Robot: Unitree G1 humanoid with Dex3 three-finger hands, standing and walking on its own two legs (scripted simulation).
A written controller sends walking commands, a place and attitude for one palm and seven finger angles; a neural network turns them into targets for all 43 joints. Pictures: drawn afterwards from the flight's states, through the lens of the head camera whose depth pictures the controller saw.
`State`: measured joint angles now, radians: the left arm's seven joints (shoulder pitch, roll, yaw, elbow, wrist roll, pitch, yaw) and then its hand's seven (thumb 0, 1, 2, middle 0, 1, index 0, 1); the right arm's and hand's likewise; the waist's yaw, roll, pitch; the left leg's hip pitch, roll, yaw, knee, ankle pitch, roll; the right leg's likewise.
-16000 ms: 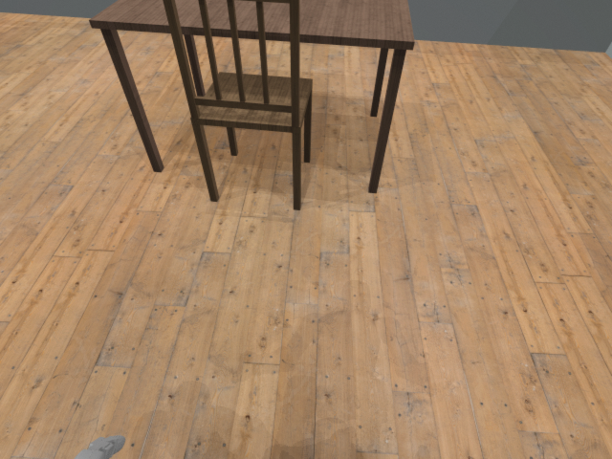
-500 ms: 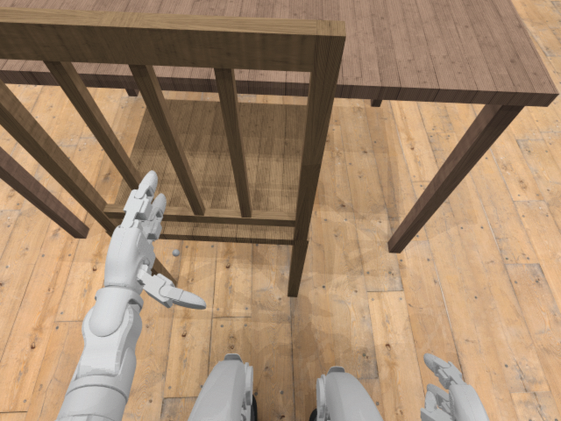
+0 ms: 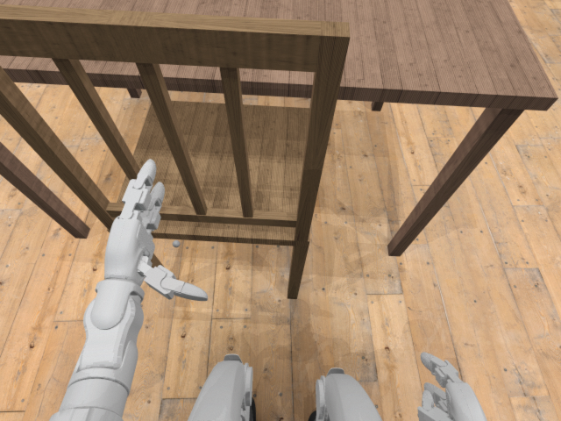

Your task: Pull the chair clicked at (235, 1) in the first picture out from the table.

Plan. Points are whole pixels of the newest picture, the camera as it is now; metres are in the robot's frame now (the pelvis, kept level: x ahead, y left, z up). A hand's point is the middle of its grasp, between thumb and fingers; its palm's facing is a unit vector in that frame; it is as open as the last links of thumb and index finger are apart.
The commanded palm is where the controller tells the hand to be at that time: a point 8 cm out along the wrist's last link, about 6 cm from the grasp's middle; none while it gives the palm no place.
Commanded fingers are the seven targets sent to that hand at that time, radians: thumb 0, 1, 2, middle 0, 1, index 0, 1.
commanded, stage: aim the fingers beside a spindle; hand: left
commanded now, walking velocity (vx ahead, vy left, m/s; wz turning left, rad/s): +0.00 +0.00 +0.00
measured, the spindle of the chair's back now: (181, 156) +0.48 +0.17 +0.05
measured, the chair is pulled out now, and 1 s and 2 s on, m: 0.00 0.00 0.00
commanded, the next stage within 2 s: push the fingers through the gap in 1.22 s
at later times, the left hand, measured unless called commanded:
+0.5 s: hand (185, 250) +0.34 +0.15 +0.02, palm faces -0.04 -1.00 -0.05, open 16.9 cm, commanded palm +0.32 +0.21 +0.02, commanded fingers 0.00 -0.50 0.30 -0.06 -0.08 -0.06 -0.08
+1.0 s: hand (174, 245) +0.34 +0.16 +0.03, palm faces +0.01 -1.00 -0.06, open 16.9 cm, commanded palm +0.32 +0.21 +0.02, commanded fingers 0.00 -0.50 0.30 -0.06 -0.08 -0.06 -0.08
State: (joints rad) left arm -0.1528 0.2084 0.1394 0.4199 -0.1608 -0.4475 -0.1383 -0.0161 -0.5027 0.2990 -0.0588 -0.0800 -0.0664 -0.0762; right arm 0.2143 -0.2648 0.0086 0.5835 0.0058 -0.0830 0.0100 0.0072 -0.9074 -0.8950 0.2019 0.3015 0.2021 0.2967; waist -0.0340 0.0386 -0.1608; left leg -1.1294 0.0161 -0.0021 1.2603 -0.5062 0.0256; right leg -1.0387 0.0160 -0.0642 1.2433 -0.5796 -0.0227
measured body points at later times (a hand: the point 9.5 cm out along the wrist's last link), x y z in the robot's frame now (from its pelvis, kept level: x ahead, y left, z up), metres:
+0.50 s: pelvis +0.00 -0.01 +0.00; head +0.11 -0.01 +0.44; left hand +0.34 +0.20 +0.03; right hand +0.15 -0.26 -0.11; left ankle +0.05 +0.10 -0.62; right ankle +0.01 -0.11 -0.62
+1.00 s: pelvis +0.00 -0.01 +0.00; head +0.11 +0.00 +0.43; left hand +0.34 +0.21 +0.03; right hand +0.15 -0.26 -0.11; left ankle +0.05 +0.10 -0.62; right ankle +0.01 -0.11 -0.62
